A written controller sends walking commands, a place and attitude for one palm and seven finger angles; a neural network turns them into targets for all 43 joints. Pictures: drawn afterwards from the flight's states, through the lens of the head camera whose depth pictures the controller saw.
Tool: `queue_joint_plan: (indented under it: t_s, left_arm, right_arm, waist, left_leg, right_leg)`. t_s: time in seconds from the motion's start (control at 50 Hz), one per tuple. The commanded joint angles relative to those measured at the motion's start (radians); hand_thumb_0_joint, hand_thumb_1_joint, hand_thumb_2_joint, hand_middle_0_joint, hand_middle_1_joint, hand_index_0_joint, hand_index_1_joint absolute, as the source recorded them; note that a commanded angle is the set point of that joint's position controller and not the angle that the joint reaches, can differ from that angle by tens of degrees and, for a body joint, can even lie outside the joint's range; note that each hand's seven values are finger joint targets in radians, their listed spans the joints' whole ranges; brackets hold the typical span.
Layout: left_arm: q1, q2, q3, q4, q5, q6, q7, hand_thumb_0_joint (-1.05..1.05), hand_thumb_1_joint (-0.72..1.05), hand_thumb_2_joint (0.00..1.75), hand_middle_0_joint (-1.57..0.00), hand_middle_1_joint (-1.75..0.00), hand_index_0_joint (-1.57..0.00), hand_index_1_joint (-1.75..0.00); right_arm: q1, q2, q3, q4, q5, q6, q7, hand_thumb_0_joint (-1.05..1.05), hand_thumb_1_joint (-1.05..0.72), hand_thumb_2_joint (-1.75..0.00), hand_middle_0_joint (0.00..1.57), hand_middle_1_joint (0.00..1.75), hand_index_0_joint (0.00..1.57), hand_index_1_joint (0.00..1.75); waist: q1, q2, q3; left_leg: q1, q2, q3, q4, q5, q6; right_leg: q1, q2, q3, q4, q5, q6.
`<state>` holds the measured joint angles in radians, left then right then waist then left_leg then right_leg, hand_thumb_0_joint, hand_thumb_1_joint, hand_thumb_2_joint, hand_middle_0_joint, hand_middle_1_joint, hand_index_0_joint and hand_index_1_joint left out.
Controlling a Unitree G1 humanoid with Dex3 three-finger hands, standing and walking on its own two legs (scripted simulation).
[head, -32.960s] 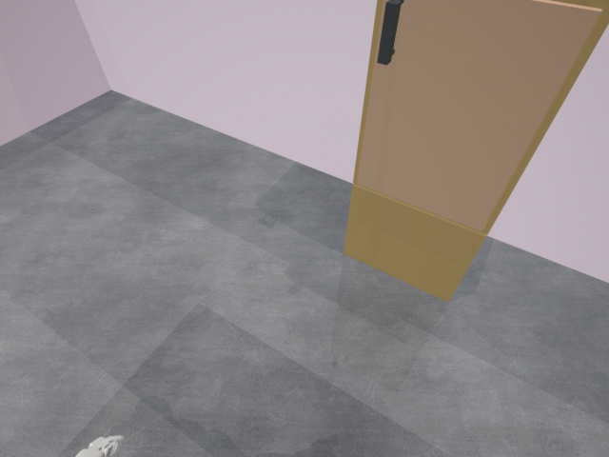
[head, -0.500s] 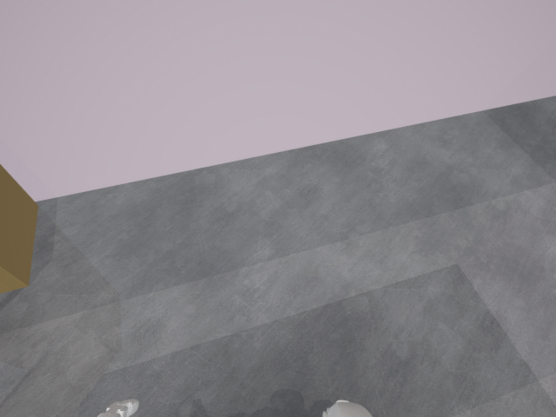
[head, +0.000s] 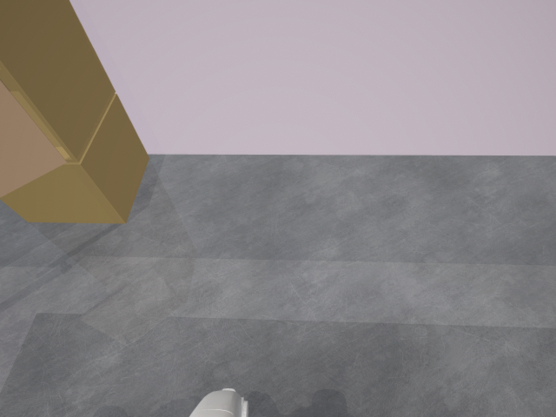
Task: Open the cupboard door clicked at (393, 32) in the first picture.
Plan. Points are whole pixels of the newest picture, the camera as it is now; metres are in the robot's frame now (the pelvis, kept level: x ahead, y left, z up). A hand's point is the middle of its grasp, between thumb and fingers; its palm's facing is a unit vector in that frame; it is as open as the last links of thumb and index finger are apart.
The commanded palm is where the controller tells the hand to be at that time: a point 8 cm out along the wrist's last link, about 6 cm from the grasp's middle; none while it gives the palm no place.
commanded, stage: turn to face it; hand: left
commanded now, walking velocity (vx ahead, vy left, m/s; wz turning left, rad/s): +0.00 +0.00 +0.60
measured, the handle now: out of the picture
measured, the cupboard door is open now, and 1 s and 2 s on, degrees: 44 44 44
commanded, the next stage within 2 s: take the last steps up to it in 1.06 s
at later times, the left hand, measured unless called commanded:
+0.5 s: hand out of the picture +0.07 +0.26 -0.16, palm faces +0.28 -0.93 -0.25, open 7.4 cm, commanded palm none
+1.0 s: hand out of the picture -0.02 +0.18 -0.16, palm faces +0.57 -0.77 -0.27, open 7.3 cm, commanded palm none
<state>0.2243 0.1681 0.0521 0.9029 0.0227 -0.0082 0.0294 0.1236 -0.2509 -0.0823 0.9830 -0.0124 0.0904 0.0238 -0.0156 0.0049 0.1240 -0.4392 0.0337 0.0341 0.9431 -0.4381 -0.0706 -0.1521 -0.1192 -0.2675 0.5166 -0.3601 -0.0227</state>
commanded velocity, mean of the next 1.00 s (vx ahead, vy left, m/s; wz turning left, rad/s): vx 0.00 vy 0.00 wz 0.53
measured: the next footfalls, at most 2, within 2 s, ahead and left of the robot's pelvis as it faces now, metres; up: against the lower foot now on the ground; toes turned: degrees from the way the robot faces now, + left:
left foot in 0.12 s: +0.05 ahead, +0.13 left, +0.00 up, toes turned +11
right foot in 0.62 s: +0.10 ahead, -0.09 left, +0.00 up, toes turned +18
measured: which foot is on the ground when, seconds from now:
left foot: up 0.00-0.10, down 0.12-0.62, up 0.64-1.00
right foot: down 0.00-0.14, up 0.16-0.60, down 0.62-1.00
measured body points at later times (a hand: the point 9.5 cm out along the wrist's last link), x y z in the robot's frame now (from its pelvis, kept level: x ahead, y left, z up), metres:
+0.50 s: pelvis +0.02 +0.03 +0.00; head +0.07 +0.05 +0.45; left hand +0.06 +0.31 -0.14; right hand +0.14 -0.19 -0.14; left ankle +0.01 +0.12 -0.74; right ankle +0.06 -0.13 -0.68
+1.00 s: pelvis +0.05 -0.01 +0.00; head +0.10 +0.00 +0.45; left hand -0.05 +0.22 -0.13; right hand +0.25 -0.19 -0.16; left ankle -0.05 +0.11 -0.68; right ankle +0.06 -0.10 -0.74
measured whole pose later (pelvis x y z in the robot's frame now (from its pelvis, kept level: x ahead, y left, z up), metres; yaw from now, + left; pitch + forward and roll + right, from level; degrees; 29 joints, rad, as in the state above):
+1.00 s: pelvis +0.05 -0.01 +0.00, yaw +34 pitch +0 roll +2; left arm 0.24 0.16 0.05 0.92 0.02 -0.01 0.03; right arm 0.13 -0.25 -0.08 1.00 -0.01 0.09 0.02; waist -0.01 0.01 0.10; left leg -0.43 0.03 0.01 0.96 -0.44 -0.07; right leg -0.16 -0.12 -0.26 0.50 -0.34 -0.02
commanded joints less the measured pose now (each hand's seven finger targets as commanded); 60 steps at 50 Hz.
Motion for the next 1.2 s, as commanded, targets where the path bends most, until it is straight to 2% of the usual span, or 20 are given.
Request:
queue_joint_plan:
  t_s: [0.0,0.08,0.1,0.12,0.14,0.22,0.48,0.56,0.58,0.6,0.62,0.64,0.68,0.74,0.92,1.04,1.08,1.12,1.14,1.18]
  left_arm:
    - [0.093,0.218,0.059,-0.03,0.01,-0.008,0.005,0.0,0.9,0.9,-0.2,-0.3,-0.2,-0.3]
    - [0.041,0.235,0.065,-0.04,-0.007,-0.006,-0.008,0.0,0.9,0.9,-0.2,-0.3,-0.2,-0.3]
    - [0.022,0.167,0.052,-0.079,-0.015,0.0,-0.02,0.0,0.9,0.9,-0.2,-0.3,-0.2,-0.3]
    - [-0.054,0.139,0.032,-0.12,-0.012,0.011,-0.015,0.0,0.9,0.9,-0.2,-0.3,-0.2,-0.3]
    - [-0.062,0.162,0.038,-0.132,-0.006,0.024,-0.006,0.0,0.9,0.9,-0.2,-0.3,-0.2,-0.3]
    - [-0.034,0.165,0.05,-0.055,0.007,0.045,-0.02,0.0,0.9,0.9,-0.2,-0.3,-0.2,-0.3]
    - [-0.106,0.123,0.036,-0.103,-0.006,0.027,-0.014,0.0,0.9,0.9,-0.2,-0.3,-0.2,-0.3]
    - [-0.004,0.131,0.041,-0.083,-0.016,0.01,-0.005,0.0,0.9,0.9,-0.2,-0.3,-0.2,-0.3]
    - [0.038,0.159,0.048,-0.071,-0.013,-0.001,0.0,0.0,0.9,0.9,-0.2,-0.3,-0.2,-0.3]
    - [0.059,0.248,0.065,-0.068,0.003,-0.009,0.008,0.0,0.9,0.9,-0.2,-0.3,-0.2,-0.3]
    - [0.055,0.289,0.065,-0.071,0.006,-0.006,0.01,0.0,0.9,0.9,-0.2,-0.3,-0.2,-0.3]
    - [0.02,0.25,0.05,-0.079,0.0,-0.003,0.01,0.0,0.9,0.9,-0.2,-0.3,-0.2,-0.3]
    - [-0.076,0.166,0.031,-0.089,-0.008,-0.01,0.009,0.0,0.9,0.9,-0.2,-0.3,-0.2,-0.3]
    - [-0.05,0.145,0.026,-0.084,-0.01,-0.02,0.008,0.0,0.9,0.9,-0.2,-0.3,-0.2,-0.3]
    - [0.124,0.168,0.041,-0.013,0.005,-0.02,0.007,0.0,0.9,0.9,-0.2,-0.3,-0.2,-0.3]
    - [0.113,0.205,0.05,0.017,0.01,-0.015,0.002,0.0,0.9,0.9,-0.2,-0.3,-0.2,-0.3]
    - [0.069,0.205,0.049,0.014,-0.007,-0.011,-0.004,0.0,0.9,0.9,-0.2,-0.3,-0.2,-0.3]
    - [0.035,0.102,0.013,-0.034,-0.017,0.007,-0.008,0.0,0.9,0.9,-0.2,-0.3,-0.2,-0.3]
    - [0.033,0.12,0.019,-0.034,-0.011,0.024,0.002,0.0,0.9,0.9,-0.2,-0.3,-0.2,-0.3]
    - [-0.001,0.116,0.029,-0.001,0.001,0.034,-0.006,0.0,0.9,0.9,-0.2,-0.3,-0.2,-0.3]
  right_arm:
    - [-0.086,-0.02,0.004,-0.117,0.001,-0.04,0.006,0.0,-0.9,-0.9,0.2,0.3,0.2,0.3]
    - [0.092,-0.096,-0.017,-0.091,-0.008,-0.062,0.001,0.0,-0.9,-0.9,0.2,0.3,0.2,0.3]
    - [0.161,-0.214,-0.049,-0.079,-0.017,-0.071,-0.007,0.0,-0.9,-0.9,0.2,0.3,0.2,0.3]
    - [0.219,-0.273,-0.058,-0.07,-0.005,-0.065,-0.017,0.0,-0.9,-0.9,0.2,0.3,0.2,0.3]
    - [0.196,-0.26,-0.049,-0.072,-0.006,-0.061,-0.022,0.0,-0.9,-0.9,0.2,0.3,0.2,0.3]
    - [0.012,-0.172,-0.018,-0.13,-0.011,-0.073,-0.04,0.0,-0.9,-0.9,0.2,0.3,0.2,0.3]
    - [0.111,-0.154,-0.03,-0.104,-0.017,-0.075,-0.038,0.0,-0.9,-0.9,0.2,0.3,0.2,0.3]
    - [0.067,-0.144,-0.035,-0.116,-0.008,-0.069,-0.039,0.0,-0.9,-0.9,0.2,0.3,0.2,0.3]
    - [0.066,-0.113,-0.034,-0.118,0.0,-0.071,-0.035,0.0,-0.9,-0.9,0.2,0.3,0.2,0.3]
    - [0.1,-0.05,-0.029,-0.124,0.011,-0.075,-0.029,0.0,-0.9,-0.9,0.2,0.3,0.2,0.3]
    - [0.092,-0.06,-0.035,-0.134,0.004,-0.07,-0.029,0.0,-0.9,-0.9,0.2,0.3,0.2,0.3]
    - [0.101,-0.079,-0.036,-0.12,-0.006,-0.058,-0.023,0.0,-0.9,-0.9,0.2,0.3,0.2,0.3]
    - [0.11,-0.07,-0.038,-0.071,-0.011,-0.034,-0.014,0.0,-0.9,-0.9,0.2,0.3,0.2,0.3]
    - [0.105,-0.043,-0.024,-0.056,-0.006,-0.03,-0.003,0.0,-0.9,-0.9,0.2,0.3,0.2,0.3]
    - [-0.038,-0.008,0.003,-0.072,-0.003,-0.034,-0.006,0.0,-0.9,-0.9,0.2,0.3,0.2,0.3]
    - [-0.018,-0.009,0.017,-0.071,0.003,-0.056,-0.011,0.0,-0.9,-0.9,0.2,0.3,0.2,0.3]
    - [0.081,-0.053,0.007,-0.044,-0.004,-0.07,-0.013,0.0,-0.9,-0.9,0.2,0.3,0.2,0.3]
    - [0.16,-0.222,-0.028,-0.034,-0.009,-0.072,-0.031,0.0,-0.9,-0.9,0.2,0.3,0.2,0.3]
    - [0.14,-0.203,-0.017,-0.037,-0.01,-0.065,-0.038,0.0,-0.9,-0.9,0.2,0.3,0.2,0.3]
    - [0.067,-0.149,-0.002,-0.06,-0.016,-0.076,-0.053,0.0,-0.9,-0.9,0.2,0.3,0.2,0.3]
  waist:
    - [0.053,-0.231,-0.116]
    - [-0.063,-0.097,-0.23]
    - [-0.1,0.206,-0.274]
    - [-0.116,0.286,-0.297]
    - [-0.094,0.159,-0.285]
    - [-0.007,0.142,-0.118]
    - [-0.021,0.161,-0.176]
    - [0.032,0.158,-0.221]
    - [0.053,0.074,-0.241]
    - [0.057,-0.204,-0.268]
    - [0.057,-0.301,-0.228]
    - [0.034,-0.197,-0.181]
    - [-0.021,-0.204,-0.094]
    - [-0.024,-0.178,-0.117]
    - [0.055,-0.187,-0.137]
    - [0.03,-0.224,-0.157]
    - [-0.041,-0.134,-0.199]
    - [-0.071,0.286,-0.255]
    - [-0.057,0.175,-0.249]
    - [-0.026,0.227,-0.142]
  left_leg:
    - [-0.025,-0.017,0.072,-0.153,-0.018,0.03]
    - [0.367,-0.025,0.065,-0.495,0.308,0.08]
    - [0.553,0.238,-0.301,-0.525,0.644,0.211]
    - [0.554,0.372,-0.448,-0.534,0.979,0.311]
    - [0.502,0.397,-0.376,-0.532,0.882,0.338]
    - [0.238,0.209,-0.268,-0.636,0.454,0.226]
    - [0.29,0.157,-0.372,-0.551,0.602,0.247]
    - [0.175,0.114,-0.404,-0.461,0.62,0.202]
    - [0.078,0.061,-0.368,-0.397,0.479,0.151]
    - [-0.122,-0.072,-0.205,-0.2,0.109,0.071]
    - [-0.164,-0.132,-0.098,0.05,-0.199,0.031]
    - [-0.144,-0.079,-0.132,0.219,-0.156,0.038]
    - [-0.164,-0.036,-0.118,0.33,-0.015,0.014]
    - [-0.159,-0.02,-0.077,0.312,0.077,-0.002]
    - [-0.109,-0.008,0.001,0.018,-0.011,0.006]
    - [0.092,-0.041,0.068,-0.295,0.029,0.048]
    - [0.343,-0.023,0.056,-0.529,0.297,0.074]
    - [0.496,0.353,-0.378,-0.563,0.941,0.273]
    - [0.428,0.375,-0.304,-0.547,0.883,0.32]
    - [0.325,0.267,-0.284,-0.614,0.589,0.283]
  right_leg:
    - [0.152,-0.265,0.137,-0.056,0.798,-0.079]
    - [-0.03,-0.226,0.038,0.268,0.657,0.013]
    - [-0.33,-0.069,0.022,0.517,0.01,0.089]
    - [-0.439,-0.006,0.144,0.668,-0.32,0.099]
    - [-0.441,-0.028,0.232,0.7,-0.307,0.085]
    - [-0.41,-0.018,0.275,0.693,-0.044,0.108]
    - [-0.309,0.081,0.255,0.308,-0.064,0.115]
    - [-0.044,0.115,0.245,0.001,0.09,0.094]
    - [0.109,0.058,0.288,-0.15,0.199,0.082]
    - [0.285,-0.194,0.52,-0.221,0.299,0.005]
    - [0.178,-0.395,0.653,-0.219,0.459,-0.111]
    - [0.062,-0.369,0.559,-0.208,0.415,-0.144]
    - [0.005,-0.23,0.417,-0.204,0.468,-0.08]
    - [0.061,-0.179,0.249,-0.164,0.638,-0.035]
    - [0.19,-0.231,0.192,-0.109,0.804,-0.073]
    - [0.129,-0.245,0.16,-0.027,0.795,-0.076]
    - [-0.01,-0.195,0.09,0.137,0.646,-0.005]
    - [-0.324,-0.004,0.137,0.481,-0.298,0.088]
    - [-0.302,-0.015,0.231,0.54,-0.313,0.071]
    - [-0.345,-0.011,0.247,0.58,-0.197,0.075]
